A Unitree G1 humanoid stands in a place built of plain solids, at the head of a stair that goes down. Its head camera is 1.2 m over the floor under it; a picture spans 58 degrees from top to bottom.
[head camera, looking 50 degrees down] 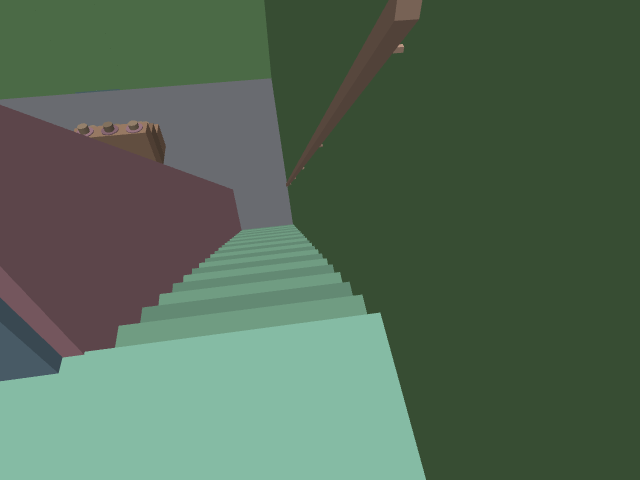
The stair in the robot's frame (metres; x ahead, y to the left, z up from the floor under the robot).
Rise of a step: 0.20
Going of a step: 0.20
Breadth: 0.90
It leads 9 degrees to the left of straight ahead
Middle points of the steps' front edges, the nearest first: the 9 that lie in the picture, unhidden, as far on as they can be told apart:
0.64 0.25 0.00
0.84 0.28 -0.20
1.04 0.31 -0.40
1.23 0.34 -0.60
1.43 0.37 -0.80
1.63 0.40 -1.00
1.83 0.43 -1.20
2.02 0.46 -1.40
2.22 0.49 -1.60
